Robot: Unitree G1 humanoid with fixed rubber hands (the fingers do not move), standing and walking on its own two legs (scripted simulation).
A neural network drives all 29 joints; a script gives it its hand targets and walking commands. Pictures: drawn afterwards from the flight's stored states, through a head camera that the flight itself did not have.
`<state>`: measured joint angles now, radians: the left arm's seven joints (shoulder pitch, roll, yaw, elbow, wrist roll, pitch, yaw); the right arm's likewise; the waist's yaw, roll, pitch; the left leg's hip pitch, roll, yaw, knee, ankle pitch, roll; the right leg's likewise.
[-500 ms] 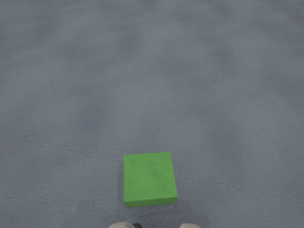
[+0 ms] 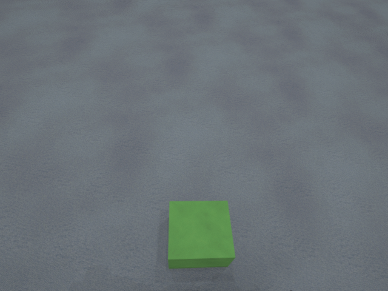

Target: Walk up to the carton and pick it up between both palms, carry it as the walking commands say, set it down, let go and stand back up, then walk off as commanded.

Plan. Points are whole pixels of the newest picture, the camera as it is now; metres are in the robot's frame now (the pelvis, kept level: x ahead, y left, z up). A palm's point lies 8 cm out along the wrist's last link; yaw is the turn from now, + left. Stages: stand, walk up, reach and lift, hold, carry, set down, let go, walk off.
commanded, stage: stand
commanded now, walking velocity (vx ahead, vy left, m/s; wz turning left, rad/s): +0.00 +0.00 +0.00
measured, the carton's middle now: (198, 234) +0.43 -0.05 -0.69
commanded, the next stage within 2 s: reach and lift in 1.26 s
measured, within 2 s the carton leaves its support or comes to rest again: neither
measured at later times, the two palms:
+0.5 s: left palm out of the picture +0.01 +0.21 -0.14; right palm out of the picture +0.00 -0.24 -0.14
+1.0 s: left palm out of the picture +0.01 +0.19 -0.14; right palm out of the picture +0.00 -0.25 -0.15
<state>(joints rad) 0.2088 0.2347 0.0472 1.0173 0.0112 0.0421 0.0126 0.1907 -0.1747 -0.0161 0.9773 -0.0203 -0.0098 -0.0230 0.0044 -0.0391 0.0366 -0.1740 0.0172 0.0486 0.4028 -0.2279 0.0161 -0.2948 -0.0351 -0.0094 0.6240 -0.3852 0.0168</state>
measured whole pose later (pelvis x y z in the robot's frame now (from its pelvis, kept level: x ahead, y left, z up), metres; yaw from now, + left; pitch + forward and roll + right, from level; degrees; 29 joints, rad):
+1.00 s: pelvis +0.01 -0.03 +0.00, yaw +1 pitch -1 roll +0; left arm 0.29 0.14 0.00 1.08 0.01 -0.01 0.04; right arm 0.29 -0.15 -0.02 1.13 -0.01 0.00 -0.04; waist 0.00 0.02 0.03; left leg -0.13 0.04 0.02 0.37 -0.23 -0.03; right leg -0.14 0.01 -0.07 0.38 -0.23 -0.03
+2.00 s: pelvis -0.07 +0.00 -0.08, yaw +0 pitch +15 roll +1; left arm -0.17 0.08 0.10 0.41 -0.03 0.53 0.08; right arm -0.33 -0.33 -0.16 0.68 -0.02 0.45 0.19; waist 0.03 0.02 0.03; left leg -0.88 -0.01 0.03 0.99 -0.38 0.01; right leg -0.91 -0.02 0.02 1.00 -0.36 0.01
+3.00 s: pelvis -0.08 -0.03 -0.13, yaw +2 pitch +44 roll +2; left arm -1.06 0.21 0.34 0.76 -0.04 0.19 0.07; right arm -1.23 -0.49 -0.33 1.02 -0.03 0.17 0.19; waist 0.03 0.01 -0.01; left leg -1.54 -0.01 -0.03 1.08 -0.31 -0.04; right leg -1.56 0.00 -0.01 1.10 -0.30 -0.03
